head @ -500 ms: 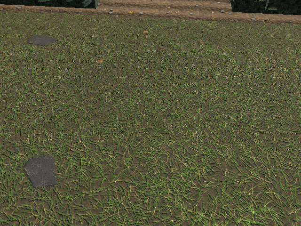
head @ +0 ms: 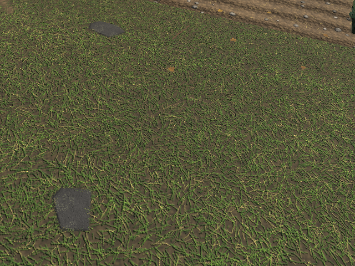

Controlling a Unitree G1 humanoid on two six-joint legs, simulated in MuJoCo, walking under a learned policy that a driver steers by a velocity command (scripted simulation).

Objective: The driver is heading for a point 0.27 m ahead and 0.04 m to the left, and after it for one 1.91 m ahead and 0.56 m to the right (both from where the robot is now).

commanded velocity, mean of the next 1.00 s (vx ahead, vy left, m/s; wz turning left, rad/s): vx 0.10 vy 0.00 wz -0.22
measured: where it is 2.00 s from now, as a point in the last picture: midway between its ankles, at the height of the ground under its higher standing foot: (235, 248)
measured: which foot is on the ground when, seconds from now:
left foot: down 0.00-0.32, up 0.34-0.90, down 0.92-1.00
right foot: up 0.00-0.32, down 0.34-0.92, up 0.94-1.00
